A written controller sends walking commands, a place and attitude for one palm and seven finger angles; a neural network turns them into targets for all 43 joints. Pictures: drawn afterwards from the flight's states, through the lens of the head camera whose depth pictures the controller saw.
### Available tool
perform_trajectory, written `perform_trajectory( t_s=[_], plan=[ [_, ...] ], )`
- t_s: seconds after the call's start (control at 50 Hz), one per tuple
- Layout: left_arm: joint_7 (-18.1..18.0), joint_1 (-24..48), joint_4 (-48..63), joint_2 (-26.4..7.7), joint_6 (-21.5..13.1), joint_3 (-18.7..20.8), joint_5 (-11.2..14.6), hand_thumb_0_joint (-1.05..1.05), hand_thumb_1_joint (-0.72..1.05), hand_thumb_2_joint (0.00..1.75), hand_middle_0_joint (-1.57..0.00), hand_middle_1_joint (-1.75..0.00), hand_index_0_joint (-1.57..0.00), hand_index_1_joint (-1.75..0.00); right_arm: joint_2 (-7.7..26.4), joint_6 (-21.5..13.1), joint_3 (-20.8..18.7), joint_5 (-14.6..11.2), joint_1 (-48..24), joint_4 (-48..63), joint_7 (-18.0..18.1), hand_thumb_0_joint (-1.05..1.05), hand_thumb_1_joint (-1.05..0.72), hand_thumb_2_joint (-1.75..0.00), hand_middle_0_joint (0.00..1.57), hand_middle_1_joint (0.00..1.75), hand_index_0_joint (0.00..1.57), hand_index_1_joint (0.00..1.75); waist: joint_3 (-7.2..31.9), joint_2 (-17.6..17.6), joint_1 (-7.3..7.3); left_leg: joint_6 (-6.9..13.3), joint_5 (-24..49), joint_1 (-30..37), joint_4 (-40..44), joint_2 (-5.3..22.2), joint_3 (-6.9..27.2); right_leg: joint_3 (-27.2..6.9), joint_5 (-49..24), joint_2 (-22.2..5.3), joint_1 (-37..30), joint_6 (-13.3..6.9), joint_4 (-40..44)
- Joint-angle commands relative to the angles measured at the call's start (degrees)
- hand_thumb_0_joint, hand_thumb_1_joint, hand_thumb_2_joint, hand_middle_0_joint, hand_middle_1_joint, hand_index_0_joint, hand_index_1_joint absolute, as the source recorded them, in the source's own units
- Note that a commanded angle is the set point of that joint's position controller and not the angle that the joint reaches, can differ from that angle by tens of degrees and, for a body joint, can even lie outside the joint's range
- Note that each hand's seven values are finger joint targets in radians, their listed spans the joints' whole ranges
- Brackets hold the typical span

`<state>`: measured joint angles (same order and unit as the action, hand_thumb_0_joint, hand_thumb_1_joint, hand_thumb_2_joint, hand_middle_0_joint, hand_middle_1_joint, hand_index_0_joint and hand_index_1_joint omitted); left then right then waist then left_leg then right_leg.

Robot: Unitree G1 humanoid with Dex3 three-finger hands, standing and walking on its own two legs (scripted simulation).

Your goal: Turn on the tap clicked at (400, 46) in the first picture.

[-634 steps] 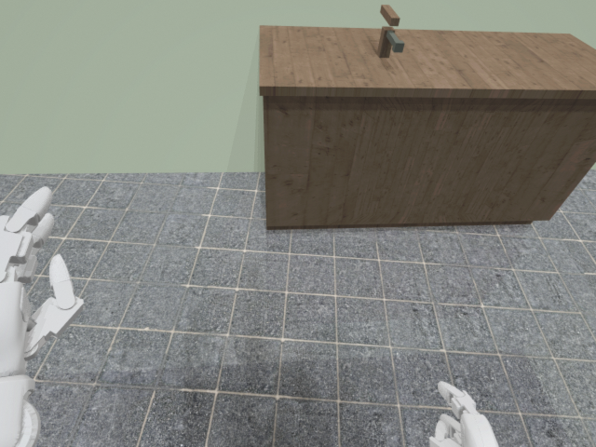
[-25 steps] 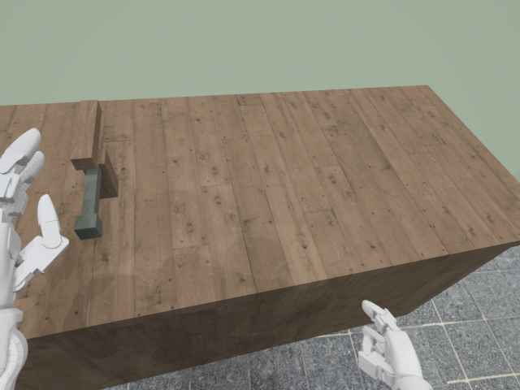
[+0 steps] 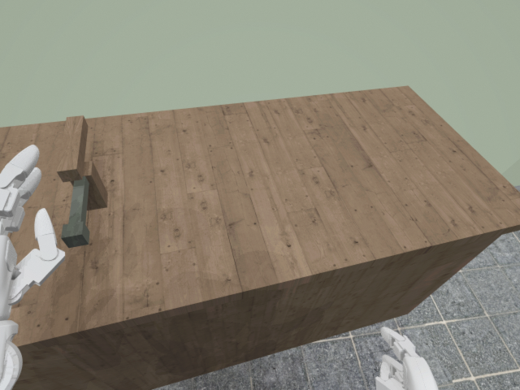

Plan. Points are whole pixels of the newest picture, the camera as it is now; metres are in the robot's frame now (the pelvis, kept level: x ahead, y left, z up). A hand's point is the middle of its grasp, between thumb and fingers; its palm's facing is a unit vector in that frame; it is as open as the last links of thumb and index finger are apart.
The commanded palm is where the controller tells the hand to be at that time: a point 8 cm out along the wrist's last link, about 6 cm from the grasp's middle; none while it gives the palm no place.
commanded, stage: come to a stop and stand still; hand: left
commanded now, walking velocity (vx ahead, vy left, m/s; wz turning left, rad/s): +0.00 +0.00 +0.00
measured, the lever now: (76, 234) +0.31 +0.31 +0.05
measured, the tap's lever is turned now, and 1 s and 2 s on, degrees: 0 0 0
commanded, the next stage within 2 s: look again from close up in 1.36 s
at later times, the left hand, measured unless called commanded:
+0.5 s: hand (58, 237) +0.23 +0.25 +0.18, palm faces +0.39 -0.83 -0.39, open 7.4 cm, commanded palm +0.16 +0.28 +0.17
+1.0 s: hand (1, 285) +0.18 +0.28 +0.17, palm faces +0.47 -0.82 -0.32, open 7.4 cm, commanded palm +0.12 +0.29 +0.17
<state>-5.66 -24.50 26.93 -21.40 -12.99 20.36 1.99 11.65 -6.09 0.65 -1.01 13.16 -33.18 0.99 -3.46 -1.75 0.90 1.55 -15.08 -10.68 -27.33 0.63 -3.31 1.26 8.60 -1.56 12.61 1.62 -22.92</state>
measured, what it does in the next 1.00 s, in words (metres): stands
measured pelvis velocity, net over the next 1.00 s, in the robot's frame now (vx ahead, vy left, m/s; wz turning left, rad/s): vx -0.02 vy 0.00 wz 0.08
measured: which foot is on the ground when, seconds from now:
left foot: down 0.00-1.00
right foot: down 0.00-1.00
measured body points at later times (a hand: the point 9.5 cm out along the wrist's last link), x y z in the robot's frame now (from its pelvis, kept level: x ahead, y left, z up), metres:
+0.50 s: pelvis +0.01 -0.01 -0.01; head +0.04 +0.00 +0.44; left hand +0.20 +0.29 +0.20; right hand +0.18 -0.24 -0.08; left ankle +0.00 +0.10 -0.74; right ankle +0.04 -0.14 -0.74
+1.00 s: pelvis -0.02 +0.00 +0.00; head +0.00 +0.02 +0.44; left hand +0.15 +0.32 +0.19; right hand +0.19 -0.19 -0.06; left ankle +0.00 +0.10 -0.74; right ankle +0.04 -0.14 -0.74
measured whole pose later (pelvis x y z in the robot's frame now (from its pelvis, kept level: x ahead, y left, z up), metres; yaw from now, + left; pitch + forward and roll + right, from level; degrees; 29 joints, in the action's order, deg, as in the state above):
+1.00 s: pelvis -0.02 +0.00 +0.00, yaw +4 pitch -1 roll +0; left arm -5.7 -21.2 23.0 -24.9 -16.4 22.1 7.5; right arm 10.7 -10.0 1.8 -1.7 9.6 -33.2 -2.5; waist -2.9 -3.2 2.5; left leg 1.7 -12.7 -15.5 -28.5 -2.1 0.2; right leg 3.8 9.3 -4.1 16.9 1.9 -26.8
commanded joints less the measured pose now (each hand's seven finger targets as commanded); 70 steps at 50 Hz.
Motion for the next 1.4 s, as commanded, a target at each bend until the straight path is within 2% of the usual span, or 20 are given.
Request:
perform_trajectory(
  t_s=[0.0, 0.02, 0.18, 0.2, 0.22, 0.24, 0.26, 0.3, 0.34, 0.4, 0.48, 0.5, 0.54, 0.6, 0.66, 0.7, 0.78, 0.96, 1.14, 1.38],
  plan=[
    [-1.3, 4.5, 10.5, -9.8, -3.1, 6.9, 0.2, 0.0, 0.9, 0.9, -0.2, -0.3, -0.2, -0.3, 6.9, -3.6, -2.7, -0.4, -6.2, 9.1, 0.9, 0.0, -0.9, -0.9, 0.2, 0.3, 0.2, 0.3, 6.8, 4.8, 0.14, -0.5, 1.7, -3.2, 7.4, 4.4, 4.4, -3.8, -2.4, -3.1, -5.3, -2.9, 2.6],
    [-1.0, 4.0, 8.7, -7.2, -3.2, 4.5, 0.3, 0.0, 0.9, 0.9, -0.2, -0.3, -0.2, -0.3, 7.2, -3.5, -2.7, 0.1, -5.4, 8.8, 0.9, 0.0, -0.9, -0.9, 0.2, 0.3, 0.2, 0.3, 6.8, 4.0, 0.0, -0.4, 1.8, -3.1, 7.0, 4.2, 4.2, -3.8, -2.3, -3.0, -4.9, -3.0, 3.0],
    [-1.3, 5.4, 10.6, -8.5, -2.5, 4.9, 0.1, 0.0, 0.9, 0.9, -0.2, -0.3, -0.2, -0.3, 7.2, -3.8, -3.1, -0.2, -5.6, 9.2, 0.9, 0.0, -0.9, -0.9, 0.2, 0.3, 0.2, 0.3, 6.5, 3.0, 0.13, -0.1, 1.4, -2.3, 6.6, 4.2, 4.3, -5.7, -0.5, -3.5, -3.8, -3.1, 3.8],
    [-2.1, 57.0, 33.3, -52.3, -10.6, 20.0, -0.1, 0.0, 0.9, 0.9, -0.2, -0.3, -0.2, -0.3, 9.2, -2.0, 6.5, -3.8, 1.4, 16.2, 5.3, 0.0, -0.9, -0.9, 0.2, 0.3, 0.2, 0.3, 7.5, 16.3, -3.42, 0.9, -3.9, -14.1, 5.7, 2.9, 6.7, -0.7, 11.0, 0.5, -5.7, 1.3, -7.6],
    [-2.1, 36.3, 8.9, -25.6, -7.4, 19.2, -3.3, 0.0, 0.9, 0.9, -0.2, -0.3, -0.2, -0.3, 3.1, -4.6, 0.2, -2.0, 0.5, 11.7, 4.7, 0.0, -0.9, -0.9, 0.2, 0.3, 0.2, 0.3, 8.5, 5.4, 0.31, 1.3, -5.4, -7.6, 5.0, 8.5, 10.6, -0.3, 15.5, -3.5, 2.8, -0.7, -6.6],
    [-2.1, 28.7, 4.5, -20.1, -5.3, 13.8, -2.0, 0.0, 0.9, 0.9, -0.2, -0.3, -0.2, -0.3, 5.4, -4.6, 0.8, 0.0, -3.6, 9.0, 2.2, 0.0, -0.9, -0.9, 0.2, 0.3, 0.2, 0.3, 5.5, 0.8, -0.05, 0.4, -3.4, -7.4, 8.1, 5.7, 6.6, 0.5, 12.6, -1.5, 0.2, -1.7, -3.0],
    [-2.6, 25.4, 1.1, -24.5, -5.2, 16.4, -0.9, 0.0, 0.9, 0.9, -0.2, -0.3, -0.2, -0.3, 9.6, -4.8, -1.2, 1.0, -3.5, 8.8, 1.6, 0.0, -0.9, -0.9, 0.2, 0.3, 0.2, 0.3, 7.3, 1.9, 1.3, -0.3, -2.7, -7.3, 5.0, 3.8, 3.5, -1.2, 6.9, -1.5, -0.8, -2.7, -0.7],
    [-1.3, 15.2, -1.6, -19.0, -5.6, 12.2, 1.4, 0.0, 0.9, 0.9, -0.2, -0.3, -0.2, -0.3, 9.3, -5.4, -1.5, 1.3, -5.3, 8.3, -0.3, 0.0, -0.9, -0.9, 0.2, 0.3, 0.2, 0.3, 11.4, 5.2, 1.05, -0.7, -0.8, -4.9, 2.4, 2.6, 3.8, -4.0, 1.9, -3.9, -1.3, -4.1, -0.9],
    [-0.6, 4.3, 2.0, -14.0, -7.2, 7.6, 3.1, 0.0, 0.9, 0.9, -0.2, -0.3, -0.2, -0.3, 10.0, -6.6, -2.2, 1.0, -1.0, 9.0, -2.2, 0.0, -0.9, -0.9, 0.2, 0.3, 0.2, 0.3, 10.5, 4.9, 2.17, -0.4, 2.7, -7.5, 0.4, 1.7, 4.1, -3.6, -4.0, -4.9, -2.6, -4.4, -1.4],
    [-0.8, -1.6, 4.8, -11.0, -7.6, 4.7, 5.2, 0.0, 0.9, 0.9, -0.2, -0.3, -0.2, -0.3, 9.9, -8.2, -2.1, -0.3, -3.4, 8.2, -4.2, 0.0, -0.9, -0.9, 0.2, 0.3, 0.2, 0.3, 11.6, 6.3, 2.27, -0.4, 9.6, -3.4, 0.5, 1.8, 4.4, -2.6, -9.2, -4.5, -1.9, -3.8, -3.2],
    [-2.2, 2.0, 7.5, -16.5, -8.6, 10.8, 5.4, 0.0, 0.9, 0.9, -0.2, -0.3, -0.2, -0.3, 10.2, -8.5, -2.8, 0.4, -2.0, 7.2, -3.3, 0.0, -0.9, -0.9, 0.2, 0.3, 0.2, 0.3, 11.4, -5.0, 1.64, -1.2, 13.7, -4.1, 0.4, 1.5, 6.1, -2.1, -14.8, -4.6, -3.5, -2.4, -3.5],
    [-2.6, 6.3, 10.4, -20.3, -8.7, 13.5, 5.3, 0.0, 0.9, 0.9, -0.2, -0.3, -0.2, -0.3, 10.8, -8.1, -2.5, 0.1, -4.3, 7.3, -3.0, 0.0, -0.9, -0.9, 0.2, 0.3, 0.2, 0.3, 12.3, -2.5, 1.19, -1.1, 12.5, -2.9, 1.0, 1.6, 6.6, -2.8, -12.4, -4.4, -2.9, -2.4, -4.1],
    [-2.5, 7.8, 8.6, -18.5, -8.8, 11.9, 5.0, 0.0, 0.9, 0.9, -0.2, -0.3, -0.2, -0.3, 10.0, -7.9, -2.6, 0.3, -3.3, 6.4, -2.2, 0.0, -0.9, -0.9, 0.2, 0.3, 0.2, 0.3, 11.6, -1.8, 1.07, -1.2, 13.7, -3.9, 0.7, 1.5, 6.7, -2.5, -14.5, -5.1, -4.0, -2.5, -4.0],
    [-2.2, 13.9, 14.4, -18.8, -8.3, 9.7, 4.8, 0.0, 0.9, 0.9, -0.2, -0.3, -0.2, -0.3, 10.0, -8.5, -2.2, -0.5, -5.9, 6.4, -2.3, 0.0, -0.9, -0.9, 0.2, 0.3, 0.2, 0.3, 14.9, 7.9, 1.0, -1.2, 17.9, -1.0, 0.6, 1.9, 7.5, -3.0, -14.6, -5.2, -4.5, -2.9, -6.0],
    [-1.9, 10.2, 16.4, -15.5, -8.0, 6.4, 4.2, 0.0, 0.9, 0.9, -0.2, -0.3, -0.2, -0.3, 9.7, -9.4, -2.3, -0.2, -3.4, 5.9, -3.0, 0.0, -0.9, -0.9, 0.2, 0.3, 0.2, 0.3, 15.9, 12.4, 1.66, -1.7, 24.7, -0.7, -0.4, 2.7, 8.1, -1.4, -13.9, -5.1, -5.3, -2.8, -6.5],
    [-1.9, 8.0, 17.6, -14.5, -7.6, 6.3, 4.2, 0.0, 0.9, 0.9, -0.2, -0.3, -0.2, -0.3, 9.5, -9.6, -2.6, -0.7, -5.2, 5.9, -3.6, 0.0, -0.9, -0.9, 0.2, 0.3, 0.2, 0.3, 16.8, 11.6, 1.62, -2.0, 26.7, 1.1, -0.2, 3.0, 8.8, -1.3, -12.3, -4.6, -4.6, -2.8, -7.1],
    [-1.6, 4.4, 12.3, -13.1, -7.3, 7.5, 5.1, 0.0, 0.9, 0.9, -0.2, -0.3, -0.2, -0.3, 9.5, -8.2, -3.3, -0.4, -4.2, 5.8, -3.7, 0.0, -0.9, -0.9, 0.2, 0.3, 0.2, 0.3, 11.0, 4.2, 0.88, -3.1, 18.4, -3.9, 2.5, 3.4, 9.4, -0.8, -9.4, -5.1, -3.2, -2.5, -4.8],
    [-0.4, 8.4, 6.8, -11.2, -6.5, 5.2, 5.7, 0.0, 0.9, 0.9, -0.2, -0.3, -0.2, -0.3, 8.4, -6.8, -2.7, -1.2, -5.9, 8.0, -2.3, 0.0, -0.9, -0.9, 0.2, 0.3, 0.2, 0.3, 6.3, 4.0, 0.51, -1.4, -5.5, -8.2, 8.7, 3.9, 10.9, -1.4, 5.1, -4.8, -0.6, -1.8, -0.2],
    [-1.2, 9.0, 12.9, -13.1, -6.4, 5.4, 4.6, 0.0, 0.9, 0.9, -0.2, -0.3, -0.2, -0.3, 7.7, -8.9, -2.0, -1.1, -5.8, 6.6, -2.5, 0.0, -0.9, -0.9, 0.2, 0.3, 0.2, 0.3, 7.8, 7.6, 0.12, -0.7, -7.5, -9.1, 7.1, 3.1, 11.7, -2.0, 7.4, -5.1, -1.6, -2.1, 0.9],
    [-0.8, 2.9, 9.0, -12.1, -5.9, 6.4, 5.8, 0.0, 0.9, 0.9, -0.2, -0.3, -0.2, -0.3, 7.4, -9.2, -2.7, -1.4, -5.3, 6.0, -1.7, 0.0, -0.9, -0.9, 0.2, 0.3, 0.2, 0.3, 7.5, 2.2, 0.2, -1.3, -0.8, -5.5, 5.7, 2.2, 10.7, -2.1, 5.3, -6.0, -0.5, -2.1, 2.9]
  ],
)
